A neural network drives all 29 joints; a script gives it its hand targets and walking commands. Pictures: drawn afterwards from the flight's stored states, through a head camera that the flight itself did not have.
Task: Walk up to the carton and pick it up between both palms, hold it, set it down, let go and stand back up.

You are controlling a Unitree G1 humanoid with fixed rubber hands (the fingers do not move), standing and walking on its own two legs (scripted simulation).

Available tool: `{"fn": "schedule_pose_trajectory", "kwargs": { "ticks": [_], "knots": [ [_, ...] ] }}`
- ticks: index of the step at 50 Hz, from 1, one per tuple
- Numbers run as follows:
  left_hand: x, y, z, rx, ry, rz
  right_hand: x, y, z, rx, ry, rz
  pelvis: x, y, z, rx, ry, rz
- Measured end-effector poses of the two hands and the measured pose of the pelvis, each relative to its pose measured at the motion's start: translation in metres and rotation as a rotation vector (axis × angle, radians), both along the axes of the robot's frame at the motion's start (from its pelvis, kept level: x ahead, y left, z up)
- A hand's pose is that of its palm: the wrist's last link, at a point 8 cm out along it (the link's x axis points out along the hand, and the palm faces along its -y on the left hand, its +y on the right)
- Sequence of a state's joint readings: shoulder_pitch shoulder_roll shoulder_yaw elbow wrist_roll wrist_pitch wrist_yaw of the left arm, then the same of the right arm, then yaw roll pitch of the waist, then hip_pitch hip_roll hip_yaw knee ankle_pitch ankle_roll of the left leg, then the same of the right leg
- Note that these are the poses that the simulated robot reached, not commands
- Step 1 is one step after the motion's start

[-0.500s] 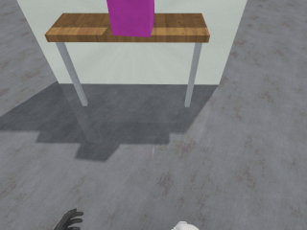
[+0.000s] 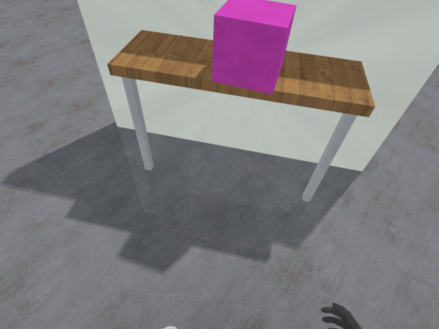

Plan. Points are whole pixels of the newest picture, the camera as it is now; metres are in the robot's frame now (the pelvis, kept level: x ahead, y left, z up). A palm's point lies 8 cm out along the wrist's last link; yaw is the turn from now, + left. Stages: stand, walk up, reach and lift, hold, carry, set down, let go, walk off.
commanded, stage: walk up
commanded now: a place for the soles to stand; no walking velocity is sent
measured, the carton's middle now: (252, 44) +1.05 -0.08 +0.04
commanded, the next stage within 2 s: none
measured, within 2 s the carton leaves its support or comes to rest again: neither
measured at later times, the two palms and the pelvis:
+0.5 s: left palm (116, 279) +0.24 +0.21 -0.08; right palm (361, 258) +0.31 -0.31 -0.09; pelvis +0.23 -0.05 +0.02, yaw +1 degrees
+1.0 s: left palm (146, 165) +0.54 +0.22 -0.08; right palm (338, 215) +0.43 -0.29 -0.11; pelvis +0.44 -0.03 +0.01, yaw +0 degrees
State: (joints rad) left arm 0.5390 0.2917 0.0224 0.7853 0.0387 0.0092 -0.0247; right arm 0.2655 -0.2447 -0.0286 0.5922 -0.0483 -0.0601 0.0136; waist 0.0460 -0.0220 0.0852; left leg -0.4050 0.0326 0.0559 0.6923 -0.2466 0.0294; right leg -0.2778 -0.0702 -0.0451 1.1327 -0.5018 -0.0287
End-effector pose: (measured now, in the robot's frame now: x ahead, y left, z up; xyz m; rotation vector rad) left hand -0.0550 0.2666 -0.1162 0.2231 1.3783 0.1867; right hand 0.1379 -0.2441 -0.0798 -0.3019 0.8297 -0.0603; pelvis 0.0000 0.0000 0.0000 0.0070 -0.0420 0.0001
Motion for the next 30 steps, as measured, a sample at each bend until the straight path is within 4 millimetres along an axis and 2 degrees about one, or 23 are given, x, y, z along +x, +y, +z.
{"fn": "schedule_pose_trajectory", "kwargs": {
  "ticks": [4, 8, 11, 14, 17, 21, 25, 30],
  "knots": [
    [0.09, -0.005, 0.012, -0.013, -0.132, -0.055, -0.005, -0.006, -0.004, 0.013, 0.109, -0.068, 0.037, -0.006, 0.011, 0.009, -0.001, -0.013],
    [0.181, -0.022, 0.029, -0.022, -0.265, -0.13, -0.011, -0.024, -0.012, 0.023, 0.204, -0.13, 0.074, -0.016, 0.017, 0.013, 0.01, -0.018],
    [0.242, -0.038, 0.037, -0.008, -0.355, -0.18, -0.009, -0.044, -0.024, 0.03, 0.269, -0.166, 0.104, -0.029, 0.013, 0.014, 0.012, -0.02],
    [0.287, -0.049, 0.033, 0.036, -0.436, -0.194, 0.005, -0.066, -0.044, 0.026, 0.333, -0.165, 0.135, -0.046, -0.004, 0.01, 0.014, -0.011],
    [0.302, -0.055, 0.033, 0.057, -0.422, -0.15, 0.036, -0.077, -0.047, 0.013, 0.38, -0.134, 0.159, -0.052, -0.003, 0.001, 0.013, 0.013],
    [0.298, -0.057, 0.038, 0.062, -0.324, -0.097, 0.103, -0.076, -0.03, 0.026, 0.318, -0.082, 0.193, -0.052, 0.012, -0.001, 0.014, 0.02],
    [0.291, -0.054, 0.037, 0.046, -0.221, -0.048, 0.175, -0.062, -0.01, 0.043, 0.22, -0.031, 0.229, -0.051, 0.022, 0.005, 0.018, 0.014],
    [0.294, -0.039, 0.023, 0.018, -0.109, 0.002, 0.268, -0.034, 0.004, 0.043, 0.097, 0.019, 0.275, -0.038, 0.018, -0.005, 0.012, 0.006]
  ]
}}
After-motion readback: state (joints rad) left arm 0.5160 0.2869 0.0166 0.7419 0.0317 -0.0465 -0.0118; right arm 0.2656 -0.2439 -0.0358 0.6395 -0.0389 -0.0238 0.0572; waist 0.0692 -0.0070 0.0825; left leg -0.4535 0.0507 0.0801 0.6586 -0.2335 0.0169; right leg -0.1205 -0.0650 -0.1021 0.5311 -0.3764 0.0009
